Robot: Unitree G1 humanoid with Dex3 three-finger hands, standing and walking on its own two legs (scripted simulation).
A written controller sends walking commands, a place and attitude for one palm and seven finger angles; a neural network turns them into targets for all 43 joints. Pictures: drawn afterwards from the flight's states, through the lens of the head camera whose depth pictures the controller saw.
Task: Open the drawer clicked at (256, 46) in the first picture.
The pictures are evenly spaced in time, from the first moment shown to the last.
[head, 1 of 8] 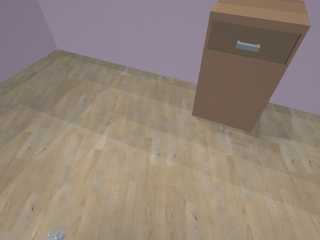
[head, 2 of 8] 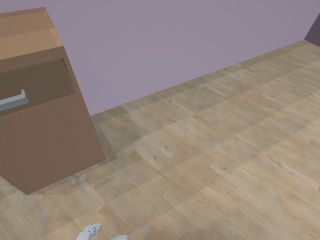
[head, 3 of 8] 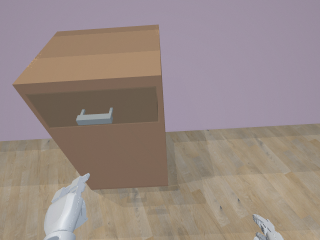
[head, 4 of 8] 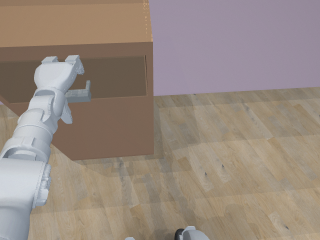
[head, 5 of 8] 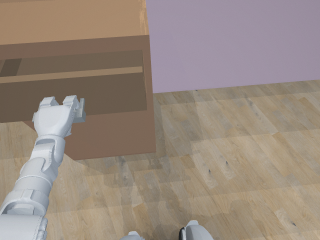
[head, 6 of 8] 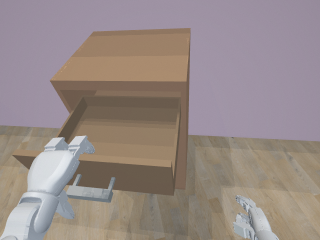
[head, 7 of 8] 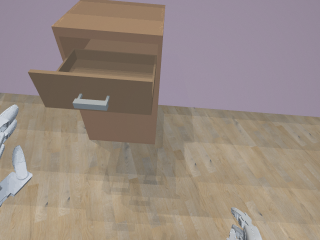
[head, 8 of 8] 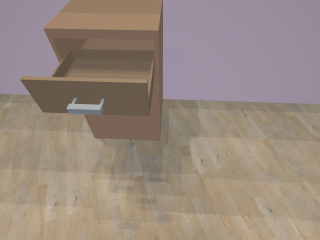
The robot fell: no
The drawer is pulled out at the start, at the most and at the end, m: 0.00 0.30 0.30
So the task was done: yes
